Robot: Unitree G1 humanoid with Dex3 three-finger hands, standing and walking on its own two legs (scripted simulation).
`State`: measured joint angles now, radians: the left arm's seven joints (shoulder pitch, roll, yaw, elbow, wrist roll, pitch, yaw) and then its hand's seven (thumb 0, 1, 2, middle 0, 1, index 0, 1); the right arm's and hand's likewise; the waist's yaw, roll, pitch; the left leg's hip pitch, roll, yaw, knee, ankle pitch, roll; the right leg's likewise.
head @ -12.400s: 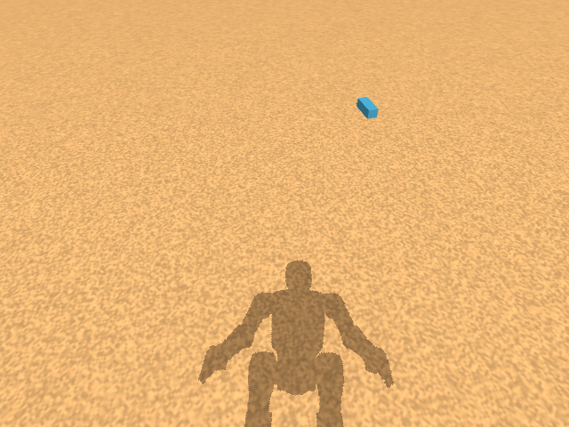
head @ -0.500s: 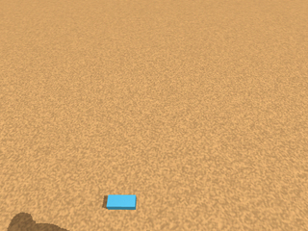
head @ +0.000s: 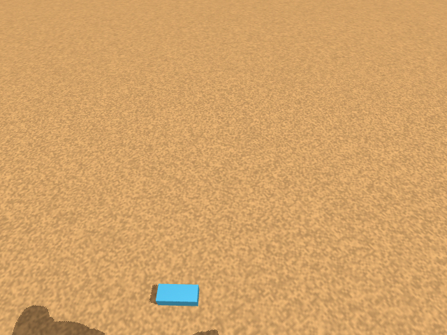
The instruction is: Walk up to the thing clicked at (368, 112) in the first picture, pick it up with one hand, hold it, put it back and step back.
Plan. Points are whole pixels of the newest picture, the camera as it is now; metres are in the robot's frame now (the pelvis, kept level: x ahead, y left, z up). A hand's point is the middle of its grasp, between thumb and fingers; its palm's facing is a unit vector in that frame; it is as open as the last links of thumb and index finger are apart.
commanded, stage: stand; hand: left
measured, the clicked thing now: (178, 294) +0.41 +0.21 -0.75
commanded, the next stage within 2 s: none
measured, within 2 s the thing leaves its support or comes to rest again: neither
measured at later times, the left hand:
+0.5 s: hand out of the picture +0.09 +0.24 -0.15, palm faces -0.03 -0.94 -0.34, open 7.4 cm
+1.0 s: hand out of the picture +0.10 +0.23 -0.15, palm faces -0.04 -0.94 -0.35, open 7.4 cm
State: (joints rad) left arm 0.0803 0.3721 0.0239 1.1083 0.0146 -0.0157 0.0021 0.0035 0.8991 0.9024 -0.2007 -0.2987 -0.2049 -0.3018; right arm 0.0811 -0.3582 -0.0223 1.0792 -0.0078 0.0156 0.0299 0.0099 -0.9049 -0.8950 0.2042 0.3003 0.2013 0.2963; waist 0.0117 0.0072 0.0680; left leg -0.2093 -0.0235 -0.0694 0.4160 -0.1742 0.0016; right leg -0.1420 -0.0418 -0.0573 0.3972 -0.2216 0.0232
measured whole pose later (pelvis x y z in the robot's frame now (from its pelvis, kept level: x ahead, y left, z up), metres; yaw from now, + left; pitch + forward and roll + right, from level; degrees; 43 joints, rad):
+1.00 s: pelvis +0.02 -0.02 +0.01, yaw -1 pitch -2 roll +0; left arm 0.11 0.35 0.00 1.12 0.01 -0.02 0.00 0.00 0.90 0.90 -0.20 -0.30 -0.20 -0.30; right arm 0.11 -0.35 0.01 1.13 -0.01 -0.01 0.01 0.01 -0.90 -0.89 0.20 0.30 0.20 0.30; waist 0.00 0.01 0.05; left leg -0.13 0.01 -0.06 0.33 -0.17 -0.03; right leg -0.07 -0.01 -0.04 0.31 -0.21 0.00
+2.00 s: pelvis +0.02 -0.02 +0.01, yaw -2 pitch -2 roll +0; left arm 0.13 0.35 0.00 1.12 0.01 -0.01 0.00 0.00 0.90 0.90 -0.20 -0.30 -0.20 -0.30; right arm 0.12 -0.36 0.01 1.12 -0.01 -0.01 0.01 0.01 -0.90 -0.89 0.20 0.30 0.20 0.30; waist 0.01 0.00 0.05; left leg -0.12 0.01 -0.05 0.32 -0.16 -0.02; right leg -0.07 -0.01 -0.04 0.31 -0.20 0.00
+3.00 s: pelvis +0.01 +0.00 -0.08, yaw -4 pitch +17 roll -2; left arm 0.19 0.32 0.15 0.56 0.23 0.17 0.03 0.00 -0.54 1.00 -0.07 -1.06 -0.07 -1.06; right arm 0.19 -0.24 -0.03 0.59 0.01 -0.12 -0.02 0.01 -0.90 -0.89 0.20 0.30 0.20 0.30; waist -0.02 -0.01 -0.10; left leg -0.90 0.02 -0.03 1.11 -0.51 -0.01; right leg -0.85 0.01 -0.01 1.07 -0.53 0.02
